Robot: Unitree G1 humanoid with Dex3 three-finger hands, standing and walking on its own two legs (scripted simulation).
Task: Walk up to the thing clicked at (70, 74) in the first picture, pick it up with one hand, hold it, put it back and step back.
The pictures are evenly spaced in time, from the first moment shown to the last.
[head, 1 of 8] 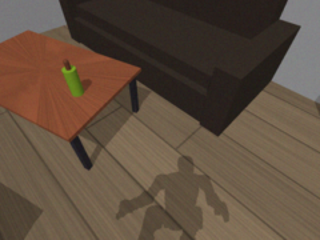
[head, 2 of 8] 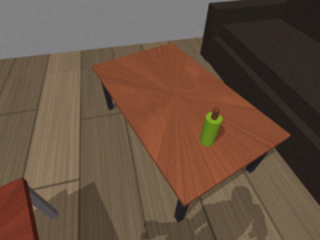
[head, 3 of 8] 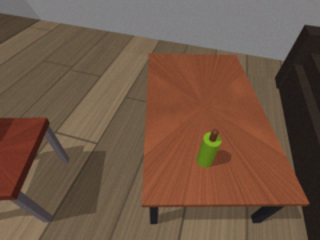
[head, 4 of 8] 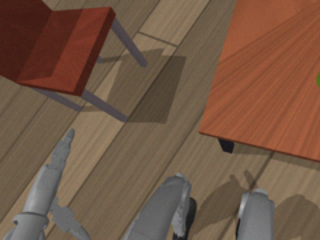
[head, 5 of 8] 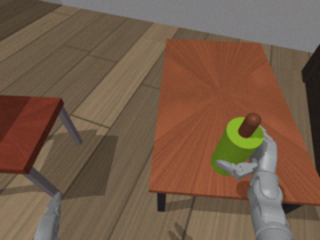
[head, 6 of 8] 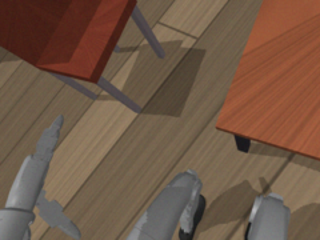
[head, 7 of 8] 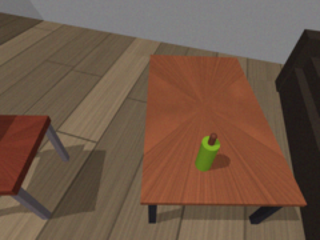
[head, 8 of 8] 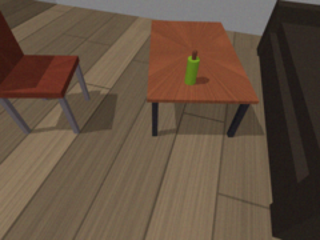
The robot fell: no
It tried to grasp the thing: yes
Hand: right
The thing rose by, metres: 0.28
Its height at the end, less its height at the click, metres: +0.00
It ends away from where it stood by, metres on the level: 0.02
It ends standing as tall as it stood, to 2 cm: yes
